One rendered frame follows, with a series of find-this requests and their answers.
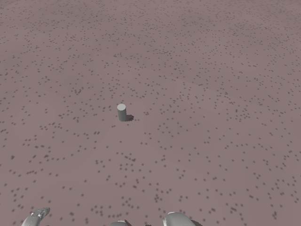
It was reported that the left robot hand can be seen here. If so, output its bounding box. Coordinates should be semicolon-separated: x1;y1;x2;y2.
21;207;50;226

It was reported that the can can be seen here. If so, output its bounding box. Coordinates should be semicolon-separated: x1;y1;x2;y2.
117;104;127;121

